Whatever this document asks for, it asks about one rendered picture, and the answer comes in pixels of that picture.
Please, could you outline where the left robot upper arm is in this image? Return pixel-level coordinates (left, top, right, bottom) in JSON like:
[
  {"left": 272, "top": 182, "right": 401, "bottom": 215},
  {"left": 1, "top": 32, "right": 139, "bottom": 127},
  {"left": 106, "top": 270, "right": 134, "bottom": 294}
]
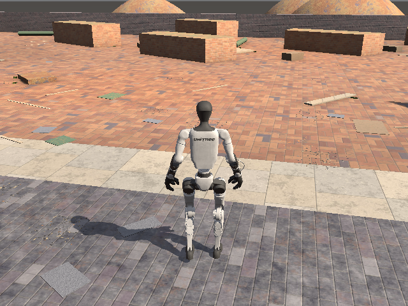
[{"left": 173, "top": 129, "right": 191, "bottom": 164}]

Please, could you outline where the right robot upper arm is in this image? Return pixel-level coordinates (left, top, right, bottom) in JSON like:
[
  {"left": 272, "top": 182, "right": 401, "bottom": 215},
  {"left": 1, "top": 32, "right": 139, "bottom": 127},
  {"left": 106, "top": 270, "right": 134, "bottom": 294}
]
[{"left": 217, "top": 128, "right": 236, "bottom": 163}]

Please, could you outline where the robot right foot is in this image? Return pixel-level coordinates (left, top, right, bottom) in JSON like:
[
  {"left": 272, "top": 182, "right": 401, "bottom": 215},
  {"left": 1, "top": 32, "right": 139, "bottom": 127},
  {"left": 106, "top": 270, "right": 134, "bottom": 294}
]
[{"left": 213, "top": 243, "right": 222, "bottom": 259}]

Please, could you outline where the right robot hand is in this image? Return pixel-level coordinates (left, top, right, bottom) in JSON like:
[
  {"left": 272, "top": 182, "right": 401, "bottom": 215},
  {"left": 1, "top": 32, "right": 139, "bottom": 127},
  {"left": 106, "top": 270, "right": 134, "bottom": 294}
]
[{"left": 228, "top": 175, "right": 243, "bottom": 189}]

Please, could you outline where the left robot shin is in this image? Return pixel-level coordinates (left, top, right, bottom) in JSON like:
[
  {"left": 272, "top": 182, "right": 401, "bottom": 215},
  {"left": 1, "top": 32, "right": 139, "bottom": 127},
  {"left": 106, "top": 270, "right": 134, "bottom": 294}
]
[{"left": 185, "top": 207, "right": 194, "bottom": 251}]

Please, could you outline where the robot left forearm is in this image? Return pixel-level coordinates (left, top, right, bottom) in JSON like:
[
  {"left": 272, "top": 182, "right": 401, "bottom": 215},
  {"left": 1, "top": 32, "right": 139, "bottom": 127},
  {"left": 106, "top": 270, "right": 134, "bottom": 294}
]
[{"left": 166, "top": 154, "right": 179, "bottom": 179}]

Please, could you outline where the robot right forearm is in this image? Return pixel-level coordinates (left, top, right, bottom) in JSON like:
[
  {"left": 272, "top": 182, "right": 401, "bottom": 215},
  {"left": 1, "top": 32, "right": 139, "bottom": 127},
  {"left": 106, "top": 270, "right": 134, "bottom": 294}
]
[{"left": 229, "top": 153, "right": 242, "bottom": 177}]

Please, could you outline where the left robot hand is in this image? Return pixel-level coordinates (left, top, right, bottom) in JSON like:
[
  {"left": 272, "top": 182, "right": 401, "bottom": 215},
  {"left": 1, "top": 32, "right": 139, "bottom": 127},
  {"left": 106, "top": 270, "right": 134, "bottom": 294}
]
[{"left": 165, "top": 176, "right": 179, "bottom": 191}]

